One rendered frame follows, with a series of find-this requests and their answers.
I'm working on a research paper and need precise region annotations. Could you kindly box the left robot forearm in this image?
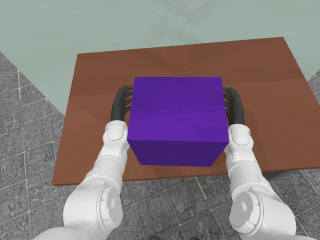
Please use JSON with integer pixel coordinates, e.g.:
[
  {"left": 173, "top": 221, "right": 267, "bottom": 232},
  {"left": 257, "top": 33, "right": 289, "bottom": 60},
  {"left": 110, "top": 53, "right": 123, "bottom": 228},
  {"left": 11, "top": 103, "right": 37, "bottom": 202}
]
[{"left": 63, "top": 120, "right": 130, "bottom": 225}]

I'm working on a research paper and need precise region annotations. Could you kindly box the left robot hand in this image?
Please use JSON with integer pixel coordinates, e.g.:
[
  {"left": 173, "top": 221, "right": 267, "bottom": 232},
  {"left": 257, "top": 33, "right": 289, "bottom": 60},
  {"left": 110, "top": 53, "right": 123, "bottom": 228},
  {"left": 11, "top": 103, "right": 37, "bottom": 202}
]
[{"left": 110, "top": 85, "right": 134, "bottom": 122}]

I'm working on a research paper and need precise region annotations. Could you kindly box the carton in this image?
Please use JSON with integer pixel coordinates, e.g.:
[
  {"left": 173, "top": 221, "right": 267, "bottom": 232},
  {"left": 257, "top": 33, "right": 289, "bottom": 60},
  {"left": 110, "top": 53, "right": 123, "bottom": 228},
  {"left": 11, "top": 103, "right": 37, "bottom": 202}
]
[{"left": 127, "top": 77, "right": 230, "bottom": 167}]

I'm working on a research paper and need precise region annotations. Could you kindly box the robot left upper arm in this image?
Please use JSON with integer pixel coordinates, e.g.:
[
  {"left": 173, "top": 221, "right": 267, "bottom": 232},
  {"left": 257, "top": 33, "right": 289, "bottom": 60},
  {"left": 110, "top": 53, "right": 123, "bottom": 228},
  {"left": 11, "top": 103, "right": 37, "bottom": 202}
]
[{"left": 32, "top": 185, "right": 123, "bottom": 240}]

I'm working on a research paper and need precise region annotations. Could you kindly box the right robot hand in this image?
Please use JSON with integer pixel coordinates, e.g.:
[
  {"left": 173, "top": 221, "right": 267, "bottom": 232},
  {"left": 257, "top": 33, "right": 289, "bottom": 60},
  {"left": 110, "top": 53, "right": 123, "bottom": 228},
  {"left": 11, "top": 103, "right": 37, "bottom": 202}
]
[{"left": 222, "top": 87, "right": 245, "bottom": 126}]

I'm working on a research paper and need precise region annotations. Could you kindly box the robot right upper arm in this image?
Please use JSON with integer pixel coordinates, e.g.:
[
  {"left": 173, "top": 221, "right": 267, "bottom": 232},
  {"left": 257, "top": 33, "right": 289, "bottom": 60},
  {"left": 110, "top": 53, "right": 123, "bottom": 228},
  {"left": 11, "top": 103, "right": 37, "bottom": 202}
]
[{"left": 229, "top": 190, "right": 317, "bottom": 240}]

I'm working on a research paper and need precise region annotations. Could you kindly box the table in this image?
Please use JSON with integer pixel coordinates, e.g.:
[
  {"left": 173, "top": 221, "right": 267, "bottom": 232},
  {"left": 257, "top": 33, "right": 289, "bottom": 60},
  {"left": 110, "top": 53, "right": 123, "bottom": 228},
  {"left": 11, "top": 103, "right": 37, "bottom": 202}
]
[{"left": 51, "top": 36, "right": 320, "bottom": 186}]

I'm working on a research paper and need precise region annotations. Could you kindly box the right robot forearm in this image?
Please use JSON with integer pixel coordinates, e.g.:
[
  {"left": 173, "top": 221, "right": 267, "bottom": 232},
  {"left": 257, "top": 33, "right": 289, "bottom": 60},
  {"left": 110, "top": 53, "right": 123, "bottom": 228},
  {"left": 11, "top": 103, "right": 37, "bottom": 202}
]
[{"left": 224, "top": 124, "right": 296, "bottom": 232}]

